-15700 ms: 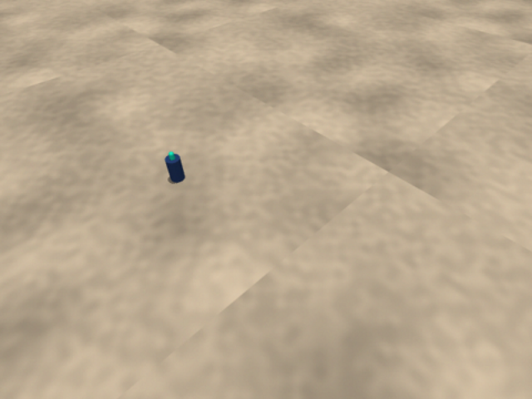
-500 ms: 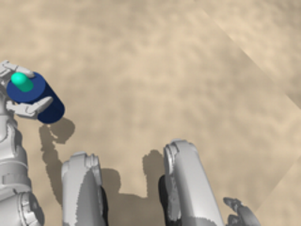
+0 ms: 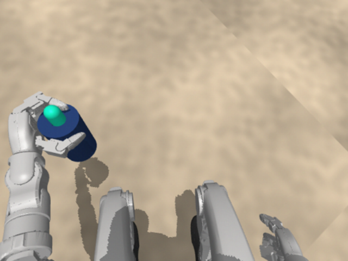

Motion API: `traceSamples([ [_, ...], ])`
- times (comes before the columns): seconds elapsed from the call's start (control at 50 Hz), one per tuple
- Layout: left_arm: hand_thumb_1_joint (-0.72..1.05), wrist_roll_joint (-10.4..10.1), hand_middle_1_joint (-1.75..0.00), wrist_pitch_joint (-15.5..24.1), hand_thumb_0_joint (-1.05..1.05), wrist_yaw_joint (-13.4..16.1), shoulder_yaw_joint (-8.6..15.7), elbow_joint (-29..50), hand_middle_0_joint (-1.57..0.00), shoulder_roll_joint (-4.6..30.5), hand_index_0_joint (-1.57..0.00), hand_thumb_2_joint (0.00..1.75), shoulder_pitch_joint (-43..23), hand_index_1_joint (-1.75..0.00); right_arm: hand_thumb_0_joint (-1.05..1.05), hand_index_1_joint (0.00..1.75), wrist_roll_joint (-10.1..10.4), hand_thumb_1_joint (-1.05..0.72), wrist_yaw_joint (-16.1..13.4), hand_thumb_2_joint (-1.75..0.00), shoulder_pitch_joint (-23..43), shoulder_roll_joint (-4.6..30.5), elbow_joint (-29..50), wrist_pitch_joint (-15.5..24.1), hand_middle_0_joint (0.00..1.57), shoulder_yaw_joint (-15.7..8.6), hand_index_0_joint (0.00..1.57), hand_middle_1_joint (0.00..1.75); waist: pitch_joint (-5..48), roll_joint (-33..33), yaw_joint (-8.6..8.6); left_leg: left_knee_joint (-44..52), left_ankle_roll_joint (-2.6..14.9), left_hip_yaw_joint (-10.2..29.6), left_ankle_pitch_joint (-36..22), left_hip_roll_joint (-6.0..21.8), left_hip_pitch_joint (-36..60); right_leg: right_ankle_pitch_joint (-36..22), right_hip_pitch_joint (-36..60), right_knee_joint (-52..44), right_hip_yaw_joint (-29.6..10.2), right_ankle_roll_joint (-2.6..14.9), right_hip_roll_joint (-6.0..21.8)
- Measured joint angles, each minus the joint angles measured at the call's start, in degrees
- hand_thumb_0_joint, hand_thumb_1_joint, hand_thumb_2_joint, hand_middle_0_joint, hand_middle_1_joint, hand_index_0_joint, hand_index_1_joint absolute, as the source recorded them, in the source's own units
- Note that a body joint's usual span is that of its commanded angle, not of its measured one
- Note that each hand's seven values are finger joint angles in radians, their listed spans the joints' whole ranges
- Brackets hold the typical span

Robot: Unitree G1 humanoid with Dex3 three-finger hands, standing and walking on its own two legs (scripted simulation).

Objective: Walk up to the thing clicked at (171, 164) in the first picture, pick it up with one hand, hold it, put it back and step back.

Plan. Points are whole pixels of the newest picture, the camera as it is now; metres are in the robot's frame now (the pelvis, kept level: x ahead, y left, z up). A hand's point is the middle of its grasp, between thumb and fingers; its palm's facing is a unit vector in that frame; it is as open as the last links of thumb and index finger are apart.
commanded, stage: lift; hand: left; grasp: from the side
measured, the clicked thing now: (67, 131) +0.42 +0.23 -0.05
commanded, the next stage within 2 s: hold in 1.42 s
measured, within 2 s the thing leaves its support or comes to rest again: neither
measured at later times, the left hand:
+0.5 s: hand (8, 95) +0.40 +0.22 +0.16, palm faces +0.20 -0.98 -0.08, open 8.9 cm
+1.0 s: hand out of the picture +0.38 +0.19 +0.21, palm faces +0.21 -0.98 -0.06, open 8.9 cm
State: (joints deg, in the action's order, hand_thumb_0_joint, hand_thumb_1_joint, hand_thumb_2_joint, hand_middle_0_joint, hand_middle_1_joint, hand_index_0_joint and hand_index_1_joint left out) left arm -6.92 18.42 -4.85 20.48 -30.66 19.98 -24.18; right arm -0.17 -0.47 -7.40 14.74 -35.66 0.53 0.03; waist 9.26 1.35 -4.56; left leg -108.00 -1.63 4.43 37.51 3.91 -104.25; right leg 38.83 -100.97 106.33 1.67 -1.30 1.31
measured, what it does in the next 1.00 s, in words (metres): rises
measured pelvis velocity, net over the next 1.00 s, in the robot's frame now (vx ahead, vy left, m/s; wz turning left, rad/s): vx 0.05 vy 0.00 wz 0.06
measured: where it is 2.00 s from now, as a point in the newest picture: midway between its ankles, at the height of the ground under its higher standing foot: (167, 258)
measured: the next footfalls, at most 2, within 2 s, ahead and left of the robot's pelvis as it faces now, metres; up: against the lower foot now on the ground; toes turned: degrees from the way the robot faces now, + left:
none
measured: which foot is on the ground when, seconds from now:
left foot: down 0.00-1.00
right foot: down 0.00-1.00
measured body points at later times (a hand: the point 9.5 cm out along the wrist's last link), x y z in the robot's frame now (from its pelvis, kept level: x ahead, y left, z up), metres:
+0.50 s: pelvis +0.03 +0.01 +0.15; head +0.14 +0.03 +0.58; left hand +0.38 +0.27 +0.16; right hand +0.18 -0.24 +0.03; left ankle +0.07 +0.14 -0.46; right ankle +0.07 -0.13 -0.46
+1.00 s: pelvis +0.05 +0.00 +0.21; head +0.12 +0.01 +0.65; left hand +0.37 +0.24 +0.22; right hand +0.19 -0.24 +0.09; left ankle +0.07 +0.14 -0.46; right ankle +0.07 -0.13 -0.46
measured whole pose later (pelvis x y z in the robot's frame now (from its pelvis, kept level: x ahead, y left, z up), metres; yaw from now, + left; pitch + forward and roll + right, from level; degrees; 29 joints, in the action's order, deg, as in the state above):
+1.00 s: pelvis +0.05 +0.00 +0.21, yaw +3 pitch +14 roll -2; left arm -6.9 19.7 1.7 8.6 -29.6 11.5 -10.2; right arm -0.9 -3.3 -12.2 12.5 -38.1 2.2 2.1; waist 4.7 0.7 -2.5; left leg -61.6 -1.8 1.7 26.7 3.7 -48.7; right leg 27.6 -45.7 59.6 2.7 -1.1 1.7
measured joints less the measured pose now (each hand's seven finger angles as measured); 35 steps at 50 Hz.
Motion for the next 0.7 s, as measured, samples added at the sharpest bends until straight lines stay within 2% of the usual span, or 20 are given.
traceSamples([
  [0.22,-0.44,-0.41,-1.1,-1.81,-0.07,3.48,-5.1,6.11,-0.57,-3.92,-0.97,1.03,9.02,-1.14,0.01,0.3,0.57,-0.93,-1.52,-0.91,-1.04,-1.29,-0.4,1.58,0.2,0.81,0.2,0.3,0.37,0.07,1.12,13.47,0.33,-0.96,-1.89,0.01,16.19,-2.22,16.37,-13.95,0.38,-0.25,0.31],
  [0.38,-0.45,-0.33,-1.1,-1.09,-0.07,5.13,-7.55,4.62,-0.58,-4.76,-0.97,1.03,10.55,-1.13,0.01,0.3,0.25,-0.92,-2.51,-0.9,-1.97,-1.88,-1.45,2.55,0.2,1.51,0.2,0.3,0.24,-0.1,1.37,23.23,0.35,-1.25,-4.06,-0.07,28.22,-4.56,28.63,-24.09,0.94,-0.21,0.43],
  [0.62,-0.45,-0.77,-1.1,1.16,-0.07,3.86,-9.67,-0.08,-0.58,-5.76,-0.97,1.03,9.96,-1.13,0.01,0.3,0.3,-0.91,-1.98,-0.9,-3.77,-1.35,-2.68,2.65,0.2,1.22,0.2,0.3,-1.71,-0.31,1.78,35.28,0.4,-2.16,-7.75,-0.22,42.22,-8.37,42.42,-36.11,0.92,-0.21,0.54],
  [0.7,-0.45,-0.43,-1.09,1.82,-0.07,4.27,-10.27,-0.61,-0.58,-6.58,-0.97,1.03,10.81,-1.13,0.01,0.3,0.1,-0.91,-1.67,-0.9,-4.45,-1.27,-2.57,2.35,0.2,1.18,0.2,0.3,-2.41,-0.49,1.95,38.18,0.32,-2.47,-8.7,-0.31,45.31,-9.25,45.32,-38.78,0.81,-0.15,0.61],
])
